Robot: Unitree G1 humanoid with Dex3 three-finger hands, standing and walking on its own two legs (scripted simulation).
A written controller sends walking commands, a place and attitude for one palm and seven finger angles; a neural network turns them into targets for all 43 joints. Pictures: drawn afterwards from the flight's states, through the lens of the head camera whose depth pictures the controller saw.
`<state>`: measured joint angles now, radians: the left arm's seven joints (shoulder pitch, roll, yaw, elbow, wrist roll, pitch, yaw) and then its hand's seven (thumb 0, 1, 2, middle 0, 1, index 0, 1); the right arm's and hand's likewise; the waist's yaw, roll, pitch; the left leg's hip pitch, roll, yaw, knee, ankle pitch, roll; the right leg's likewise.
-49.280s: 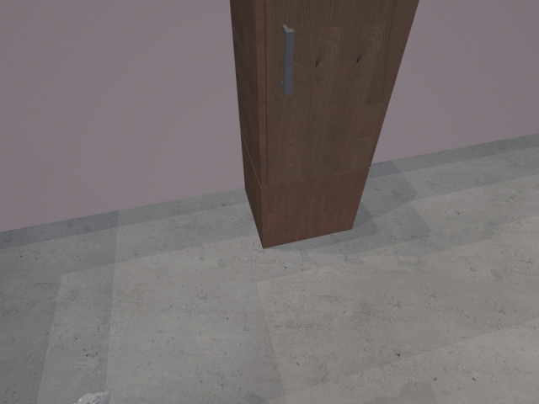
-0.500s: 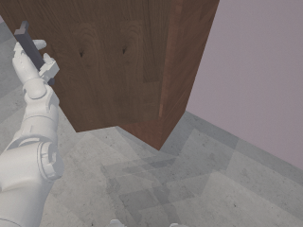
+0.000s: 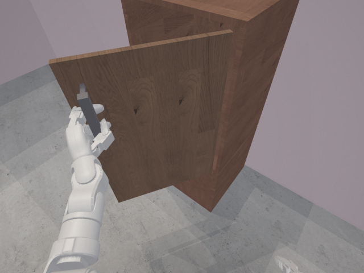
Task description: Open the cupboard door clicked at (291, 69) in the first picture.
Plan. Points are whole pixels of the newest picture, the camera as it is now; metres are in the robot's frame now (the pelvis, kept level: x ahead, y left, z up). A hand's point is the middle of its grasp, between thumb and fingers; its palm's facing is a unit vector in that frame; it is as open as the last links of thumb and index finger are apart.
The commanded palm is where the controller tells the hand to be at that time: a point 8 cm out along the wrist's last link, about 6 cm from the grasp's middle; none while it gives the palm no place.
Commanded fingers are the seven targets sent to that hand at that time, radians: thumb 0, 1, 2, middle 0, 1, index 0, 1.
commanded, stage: pull the door open along its arc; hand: left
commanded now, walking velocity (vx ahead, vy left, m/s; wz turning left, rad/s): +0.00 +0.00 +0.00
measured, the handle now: (93, 118) +0.43 +0.22 +0.13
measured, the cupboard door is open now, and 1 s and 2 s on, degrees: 58 73 80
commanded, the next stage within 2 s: open thumb and fingers to let go in 1.14 s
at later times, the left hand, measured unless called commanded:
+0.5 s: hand (107, 125) +0.41 +0.19 +0.13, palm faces +0.48 -0.88 +0.02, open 5.5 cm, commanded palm +0.36 +0.22 +0.12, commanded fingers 0.00 0.90 0.90 -0.40 -1.35 -0.40 -1.35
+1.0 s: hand (124, 160) +0.31 +0.13 +0.13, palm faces +0.37 -0.93 +0.06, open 5.8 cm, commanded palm +0.24 +0.17 +0.12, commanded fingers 0.00 0.90 0.90 -0.40 -1.35 -0.40 -1.35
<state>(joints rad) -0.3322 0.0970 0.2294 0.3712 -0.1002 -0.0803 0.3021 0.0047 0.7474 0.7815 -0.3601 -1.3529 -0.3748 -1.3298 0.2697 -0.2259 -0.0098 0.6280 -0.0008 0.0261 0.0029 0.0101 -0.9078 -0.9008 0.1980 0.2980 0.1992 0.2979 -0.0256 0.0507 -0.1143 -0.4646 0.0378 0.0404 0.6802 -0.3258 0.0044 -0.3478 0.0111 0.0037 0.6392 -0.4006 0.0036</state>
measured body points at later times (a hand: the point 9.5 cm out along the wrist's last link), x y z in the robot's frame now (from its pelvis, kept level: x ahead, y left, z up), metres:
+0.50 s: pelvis -0.02 -0.02 +0.00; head +0.00 -0.03 +0.45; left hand +0.38 +0.23 +0.13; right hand +0.06 -0.26 -0.14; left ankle +0.01 +0.11 -0.72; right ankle -0.05 -0.12 -0.72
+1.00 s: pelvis -0.02 -0.01 +0.01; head -0.03 -0.03 +0.46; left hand +0.28 +0.17 +0.13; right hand +0.15 -0.24 -0.09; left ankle +0.01 +0.11 -0.72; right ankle -0.05 -0.12 -0.72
